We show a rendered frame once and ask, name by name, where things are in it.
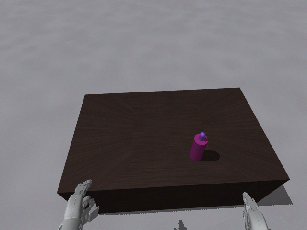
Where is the left robot arm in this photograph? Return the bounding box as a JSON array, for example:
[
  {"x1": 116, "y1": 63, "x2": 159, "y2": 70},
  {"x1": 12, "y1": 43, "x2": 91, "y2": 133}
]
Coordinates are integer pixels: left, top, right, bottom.
[{"x1": 58, "y1": 218, "x2": 83, "y2": 230}]

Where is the left robot hand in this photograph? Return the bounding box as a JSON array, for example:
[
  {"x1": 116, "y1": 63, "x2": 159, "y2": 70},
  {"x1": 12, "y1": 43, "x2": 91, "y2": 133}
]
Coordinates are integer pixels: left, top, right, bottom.
[{"x1": 63, "y1": 179, "x2": 99, "y2": 225}]

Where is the right robot hand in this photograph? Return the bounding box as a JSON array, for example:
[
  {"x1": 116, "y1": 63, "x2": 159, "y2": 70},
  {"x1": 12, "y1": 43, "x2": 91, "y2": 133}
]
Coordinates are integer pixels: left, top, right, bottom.
[{"x1": 243, "y1": 192, "x2": 269, "y2": 230}]

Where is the bottle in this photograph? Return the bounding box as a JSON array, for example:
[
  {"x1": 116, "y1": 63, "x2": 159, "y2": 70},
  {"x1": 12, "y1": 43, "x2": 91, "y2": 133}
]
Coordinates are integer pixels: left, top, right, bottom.
[{"x1": 189, "y1": 132, "x2": 208, "y2": 161}]

